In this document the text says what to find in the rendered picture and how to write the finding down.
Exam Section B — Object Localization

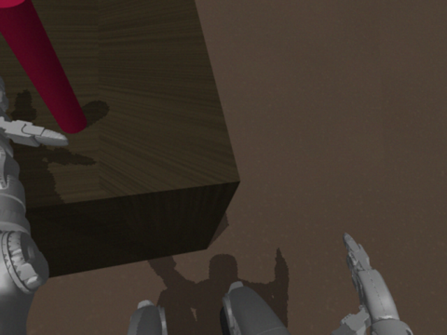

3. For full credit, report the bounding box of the right robot hand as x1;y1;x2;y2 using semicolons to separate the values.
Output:
331;233;400;335

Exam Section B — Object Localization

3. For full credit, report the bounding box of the can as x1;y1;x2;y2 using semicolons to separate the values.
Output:
0;0;87;133

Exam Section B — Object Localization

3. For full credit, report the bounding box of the left robot arm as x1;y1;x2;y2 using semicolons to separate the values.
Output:
0;136;49;335

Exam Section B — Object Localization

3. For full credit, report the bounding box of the left robot hand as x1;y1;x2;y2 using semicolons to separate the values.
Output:
0;76;68;147

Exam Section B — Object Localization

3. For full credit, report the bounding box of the right robot arm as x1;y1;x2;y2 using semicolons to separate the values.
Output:
370;319;413;335

